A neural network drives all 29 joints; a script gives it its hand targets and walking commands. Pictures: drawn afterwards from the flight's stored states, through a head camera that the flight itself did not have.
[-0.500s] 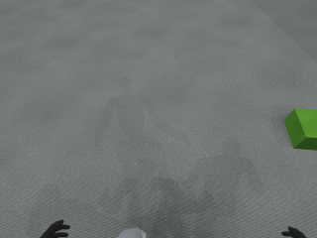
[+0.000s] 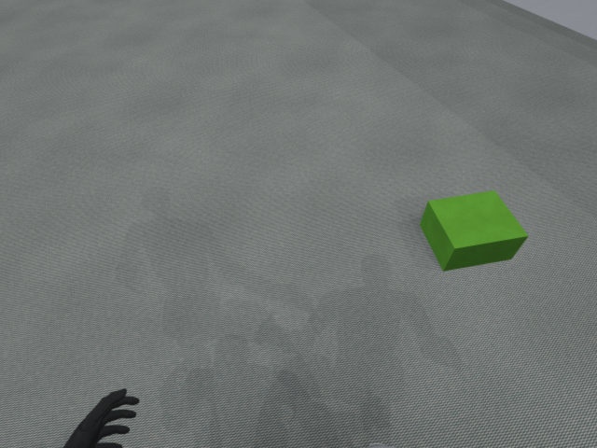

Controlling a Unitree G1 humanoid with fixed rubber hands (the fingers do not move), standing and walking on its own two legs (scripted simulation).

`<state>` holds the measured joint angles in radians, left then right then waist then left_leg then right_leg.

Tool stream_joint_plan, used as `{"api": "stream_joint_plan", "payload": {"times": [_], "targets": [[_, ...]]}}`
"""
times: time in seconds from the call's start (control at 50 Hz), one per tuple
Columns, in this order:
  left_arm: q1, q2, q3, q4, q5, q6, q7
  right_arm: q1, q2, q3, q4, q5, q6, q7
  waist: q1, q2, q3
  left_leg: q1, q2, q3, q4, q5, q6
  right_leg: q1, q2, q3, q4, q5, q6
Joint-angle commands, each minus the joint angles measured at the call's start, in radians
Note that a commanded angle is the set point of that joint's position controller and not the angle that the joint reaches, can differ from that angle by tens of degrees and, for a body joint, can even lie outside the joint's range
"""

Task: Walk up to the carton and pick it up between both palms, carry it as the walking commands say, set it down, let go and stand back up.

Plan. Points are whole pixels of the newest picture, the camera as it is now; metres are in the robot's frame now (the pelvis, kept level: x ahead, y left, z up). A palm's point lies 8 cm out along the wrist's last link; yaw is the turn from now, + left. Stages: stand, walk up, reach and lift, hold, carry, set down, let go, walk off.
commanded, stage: walk up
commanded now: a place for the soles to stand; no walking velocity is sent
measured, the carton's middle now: (469, 230) +0.99 -0.59 -0.67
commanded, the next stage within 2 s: none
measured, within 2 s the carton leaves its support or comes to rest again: neither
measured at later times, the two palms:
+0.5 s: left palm (231, 329) +0.31 +0.15 -0.07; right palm out of the picture +0.12 -0.47 -0.08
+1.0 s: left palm (330, 266) +0.43 -0.01 -0.07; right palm out of the picture +0.16 -0.60 -0.08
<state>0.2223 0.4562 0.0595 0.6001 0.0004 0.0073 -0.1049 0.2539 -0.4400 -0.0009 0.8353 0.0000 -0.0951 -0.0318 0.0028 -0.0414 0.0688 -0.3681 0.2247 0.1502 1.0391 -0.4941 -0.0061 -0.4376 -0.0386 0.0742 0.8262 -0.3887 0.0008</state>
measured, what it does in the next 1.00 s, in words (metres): steps to the right, turning right: left foot, then right foot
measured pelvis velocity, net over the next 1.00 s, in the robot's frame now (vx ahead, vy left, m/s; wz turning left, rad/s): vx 0.20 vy -0.27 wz -0.34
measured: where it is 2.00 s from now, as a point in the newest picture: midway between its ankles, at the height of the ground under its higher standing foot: (454, 397)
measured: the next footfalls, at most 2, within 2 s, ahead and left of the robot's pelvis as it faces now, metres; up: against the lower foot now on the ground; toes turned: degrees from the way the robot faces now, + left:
left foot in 0.18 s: +0.15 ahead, +0.07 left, +0.00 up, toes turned +3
right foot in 0.48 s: +0.16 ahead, -0.31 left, +0.00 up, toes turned -12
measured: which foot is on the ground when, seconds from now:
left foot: up 0.00-0.16, down 0.18-0.50, up 0.52-0.72, down 0.74-1.00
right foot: down 0.00-0.20, up 0.22-0.46, down 0.48-0.76, up 0.78-1.00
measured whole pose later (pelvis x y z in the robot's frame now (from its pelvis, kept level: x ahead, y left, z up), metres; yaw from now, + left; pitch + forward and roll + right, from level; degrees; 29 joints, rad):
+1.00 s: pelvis +0.20 -0.27 +0.00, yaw -20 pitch -2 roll +1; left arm 0.28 0.48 0.05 0.60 0.00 -0.04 -0.07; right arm 0.31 -0.44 0.00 0.82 0.00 -0.12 -0.01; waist 0.01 -0.05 0.06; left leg -0.33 0.15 0.13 0.80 -0.43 0.02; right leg -0.46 -0.06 0.05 0.91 -0.46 -0.02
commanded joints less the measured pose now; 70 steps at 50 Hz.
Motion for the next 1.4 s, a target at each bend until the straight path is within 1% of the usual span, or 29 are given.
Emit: {"api": "stream_joint_plan", "payload": {"times": [0.0,0.1,0.14,0.16,0.18,0.2,0.42,0.46,0.48,0.5,0.54,0.68,0.7,0.72,0.74,0.76,0.8,0.92,0.96,1.0,1.02,1.04,1.06,1.12,1.22,1.28,1.32,1.34,1.38], "targets": [[0.153,0.272,0.098,0.006,0.011,-0.018,0.06,-0.057,-0.218,-0.098,-0.102,0.004,-0.035,0.011,0.079,-0.17,-0.099,-0.367,-0.118,-0.113,-0.009,-0.042,0.017,0.407,-0.114,0.359,-0.312,0.667,-0.258],[0.09,0.242,0.083,-0.055,0.02,-0.017,0.053,0.026,-0.216,-0.106,-0.05,0.01,-0.052,-0.002,0.021,-0.158,-0.193,-0.122,-0.177,-0.083,-0.289,-0.011,0.044,0.243,-0.132,0.395,-0.255,0.58,-0.302],[-0.038,0.194,0.062,-0.095,0.001,-0.019,0.044,0.234,-0.224,-0.115,0.01,-0.005,-0.064,-0.016,-0.129,-0.021,-0.256,0.353,-0.161,-0.129,-0.577,0.247,0.079,-0.067,-0.028,0.243,-0.061,0.494,-0.188],[-0.04,0.082,0.034,-0.127,-0.003,-0.036,0.037,0.289,-0.365,-0.163,0.006,-0.028,-0.068,-0.027,-0.178,0.278,-0.331,0.62,0.139,-0.492,-0.718,0.133,0.151,-0.309,0.118,0.097,0.187,0.304,-0.069],[-0.01,0.14,0.047,-0.1,0.016,-0.032,0.044,0.233,-0.426,-0.176,-0.022,-0.012,-0.058,-0.027,-0.148,0.253,-0.279,0.621,0.356,-0.646,-0.735,0.088,0.239,-0.45,0.096,0.033,0.303,-0.075,-0.027],[-0.016,0.218,0.064,-0.077,0.037,-0.02,0.039,0.148,-0.401,-0.165,-0.039,0.006,-0.054,-0.016,-0.095,0.083,-0.196,0.494,0.359,-0.597,-0.728,-0.066,0.31,-0.456,0.016,0.079,0.357,-0.083,-0.021],[0.061,0.171,0.073,0.034,0.012,-0.028,-0.001,0.03,-0.392,-0.164,-0.09,-0.029,-0.039,0.027,-0.003,0.241,-0.054,0.153,0.117,0.003,-0.534,0.102,0.168,-0.018,0.003,-0.204,-0.155,-0.059,-0.008],[0.296,0.246,0.109,0.101,0.028,-0.058,0.031,0.025,-0.267,-0.125,-0.108,-0.024,-0.024,0.027,0.148,-0.055,-0.192,-0.052,0.012,0.086,0.01,0.382,0.116,0.353,0.054,-0.098,-0.297,-0.004,-0.07],[0.339,0.368,0.129,0.087,0.034,-0.069,0.057,-0.018,-0.165,-0.087,-0.159,-0.01,-0.025,0.035,0.159,-0.374,-0.144,-0.369,-0.168,0.021,0.232,0.011,0.052,0.433,-0.177,0.449,-0.454,0.175,-0.185],[0.28,0.378,0.123,0.066,0.003,-0.071,0.064,-0.122,-0.212,-0.082,-0.178,-0.001,-0.027,0.019,0.128,-0.283,-0.093,-0.507,-0.155,-0.105,0.251,-0.093,0.032,0.421,-0.24,0.675,-0.5,0.299,-0.3],[0.288,0.3,0.11,0.038,-0.004,-0.07,0.089,-0.093,-0.221,-0.079,-0.151,0.001,-0.038,0.027,0.108,-0.084,-0.058,-0.528,-0.105,-0.143,0.196,-0.032,0.034,0.487,-0.2,0.499,-0.323,0.666,-0.301],[0.095,0.239,0.068,-0.048,-0.01,-0.058,0.092,0.115,-0.19,-0.101,-0.072,0.004,-0.058,0.024,-0.048,-0.094,-0.209,0.007,-0.192,-0.038,-0.377,0.14,0.056,0.149,-0.109,0.242,-0.117,0.649,-0.258],[0.05,0.196,0.049,-0.073,-0.023,-0.065,0.086,0.242,-0.223,-0.117,-0.03,-0.009,-0.066,0.016,-0.137,0.006,-0.267,0.327,-0.158,-0.116,-0.519,0.27,0.097,-0.065,-0.033,0.157,0.057,0.566,-0.18],[0.044,0.085,0.013,-0.102,-0.02,-0.081,0.08,0.323,-0.372,-0.167,-0.021,-0.024,-0.074,0.004,-0.188,0.304,-0.321,0.565,0.133,-0.51,-0.624,0.195,0.177,-0.337,0.098,0.05,0.323,0.295,-0.076],[0.059,0.156,0.041,-0.087,-0.009,-0.077,0.083,0.294,-0.419,-0.175,-0.046,-0.001,-0.063,0.003,-0.161,0.253,-0.283,0.613,0.319,-0.727,-0.694,0.06,0.271,-0.493,0.112,0.014,0.415,-0.119,-0.049],[0.034,0.23,0.054,-0.058,0.01,-0.063,0.082,0.193,-0.397,-0.166,-0.056,0.013,-0.055,0.013,-0.119,0.114,-0.164,0.431,0.311,-0.659,-0.704,-0.129,0.34,-0.479,0.031,0.088,0.455,-0.123,-0.045],[0.035,0.222,0.063,-0.023,0.029,-0.059,0.062,0.051,-0.336,-0.138,-0.095,0.003,-0.049,0.015,-0.041,0.16,0.034,0.172,0.268,-0.532,-0.779,-0.351,0.297,-0.442,-0.035,0.028,0.373,-0.098,-0.023],[0.039,0.191,0.069,0.026,0.008,-0.064,0.03,0.073,-0.369,-0.147,-0.114,-0.022,-0.041,0.041,-0.054,0.291,0.063,0.056,0.134,-0.229,-0.719,-0.17,0.225,-0.174,-0.027,-0.121,0.031,-0.113,-0.014],[0.156,0.171,0.067,0.061,0.006,-0.081,0.042,0.0,-0.358,-0.143,-0.13,-0.021,-0.029,0.048,0.027,0.239,-0.025,0.022,0.082,-0.12,-0.52,0.015,0.187,0.034,0.016,-0.201,-0.19,0.008,-0.02],[0.356,0.281,0.115,0.116,0.031,-0.108,0.078,0.044,-0.215,-0.101,-0.147,-0.019,-0.019,0.049,0.132,-0.111,-0.174,-0.211,-0.038,0.007,0.07,0.267,0.108,0.396,-0.015,0.087,-0.324,-0.096,-0.096],[0.338,0.399,0.129,0.065,0.026,-0.121,0.097,-0.005,-0.14,-0.065,-0.203,0.0,-0.023,0.051,0.133,-0.392,-0.117,-0.533,-0.216,-0.055,0.247,-0.064,0.041,0.433,-0.249,0.678,-0.558,-0.023,-0.21],[0.276,0.378,0.116,0.054,0.002,-0.119,0.097,-0.135,-0.251,-0.087,-0.199,-0.006,-0.015,0.035,0.1,-0.102,-0.046,-0.562,-0.143,-0.179,0.248,-0.076,0.04,0.393,-0.299,0.752,-0.506,0.128,-0.287],[0.259,0.321,0.106,0.052,-0.004,-0.118,0.108,-0.098,-0.251,-0.08,-0.172,0.007,-0.016,0.035,0.077,0.001,-0.032,-0.555,-0.119,-0.195,0.228,-0.034,0.051,0.423,-0.25,0.609,-0.411,0.328,-0.279],[0.295,0.27,0.086,0.045,-0.003,-0.106,0.125,-0.009,-0.207,-0.082,-0.15,0.0,-0.018,0.045,0.067,-0.091,-0.123,-0.459,-0.113,-0.152,0.045,-0.04,0.041,0.443,-0.19,0.381,-0.228,0.772,-0.271],[0.213,0.272,0.075,-0.004,-0.007,-0.104,0.125,-0.034,-0.199,-0.097,-0.154,-0.002,-0.023,0.052,0.037,-0.093,-0.146,-0.3,-0.145,-0.107,-0.144,0.037,0.034,0.287,-0.211,0.374,-0.232,0.588,-0.305],[0.116,0.234,0.052,-0.019,-0.019,-0.101,0.112,0.141,-0.214,-0.116,-0.081,-0.01,-0.04,0.047,-0.091,-0.027,-0.212,0.165,-0.2,-0.078,-0.436,0.213,0.086,-0.004,-0.088,0.162,-0.055,0.445,-0.186],[0.132,0.109,0.016,-0.042,-0.024,-0.116,0.102,0.256,-0.382,-0.171,-0.074,-0.022,-0.043,0.04,-0.153,0.361,-0.252,0.526,0.199,-0.691,-0.713,-0.163,0.267,-0.483,0.111,-0.076,0.384,-0.099,-0.05],[0.099,0.221,0.043,-0.015,-0.006,-0.104,0.107,0.202,-0.374,-0.164,-0.088,-0.001,-0.035,0.046,-0.132,0.156,-0.177,0.413,0.232,-0.734,-0.734,-0.357,0.314,-0.476,0.052,0.024,0.458,-0.139,-0.043],[0.103,0.23,0.05,0.029,0.006,-0.097,0.098,0.062,-0.327,-0.142,-0.111,0.004,-0.018,0.051,-0.048,0.147,-0.036,0.16,0.209,-0.581,-0.785,-0.428,0.29,-0.397,-0.01,-0.016,0.36,-0.122,-0.02]]}}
